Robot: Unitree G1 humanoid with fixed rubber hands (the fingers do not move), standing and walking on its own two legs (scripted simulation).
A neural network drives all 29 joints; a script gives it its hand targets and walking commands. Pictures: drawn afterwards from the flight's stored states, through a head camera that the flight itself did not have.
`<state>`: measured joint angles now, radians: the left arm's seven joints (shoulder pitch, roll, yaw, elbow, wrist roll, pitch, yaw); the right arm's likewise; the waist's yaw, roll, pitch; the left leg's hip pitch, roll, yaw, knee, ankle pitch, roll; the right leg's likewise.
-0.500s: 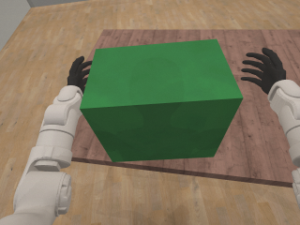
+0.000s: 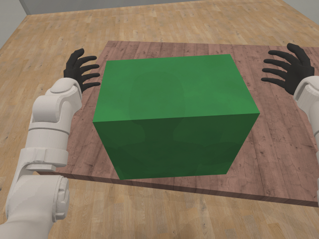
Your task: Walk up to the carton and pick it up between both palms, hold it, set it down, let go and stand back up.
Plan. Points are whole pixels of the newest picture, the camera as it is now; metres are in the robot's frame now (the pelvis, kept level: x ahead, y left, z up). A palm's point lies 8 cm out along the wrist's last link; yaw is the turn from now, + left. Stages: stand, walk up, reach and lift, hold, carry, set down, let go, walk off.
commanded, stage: set down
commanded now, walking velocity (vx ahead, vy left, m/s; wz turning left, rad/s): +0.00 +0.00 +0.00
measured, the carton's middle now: (170, 121) +0.41 +0.01 +0.06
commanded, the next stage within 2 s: none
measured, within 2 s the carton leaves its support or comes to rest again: neither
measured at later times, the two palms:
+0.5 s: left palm (73, 91) +0.40 +0.23 +0.19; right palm (317, 92) +0.40 -0.30 +0.18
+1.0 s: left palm (76, 163) +0.28 +0.22 +0.08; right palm (303, 177) +0.26 -0.27 +0.07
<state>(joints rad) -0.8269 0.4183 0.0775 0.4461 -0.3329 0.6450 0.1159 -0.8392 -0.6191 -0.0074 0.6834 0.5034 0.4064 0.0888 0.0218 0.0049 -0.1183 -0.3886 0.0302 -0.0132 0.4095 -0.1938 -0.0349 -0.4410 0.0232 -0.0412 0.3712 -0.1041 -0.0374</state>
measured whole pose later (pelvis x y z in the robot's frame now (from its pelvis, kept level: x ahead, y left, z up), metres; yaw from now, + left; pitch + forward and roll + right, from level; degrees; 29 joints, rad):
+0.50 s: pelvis +0.02 +0.00 +0.01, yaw -2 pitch +6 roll +0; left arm -0.55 0.36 0.22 0.06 -0.24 0.77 0.07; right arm -0.65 -0.73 0.05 0.48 0.62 0.41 0.11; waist 0.01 0.02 -0.06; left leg -0.24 0.04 0.03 0.32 -0.19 -0.03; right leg -0.31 0.04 0.00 0.28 -0.08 -0.03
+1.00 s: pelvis +0.00 +0.01 +0.00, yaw -2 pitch +0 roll +0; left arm -0.02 0.23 0.05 0.09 -0.26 0.27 0.11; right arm 0.05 -0.46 -0.12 0.14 0.38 0.14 0.14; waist 0.04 0.04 -0.04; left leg -0.17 0.03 0.03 0.39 -0.23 -0.02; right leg -0.26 0.02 0.01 0.40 -0.14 -0.03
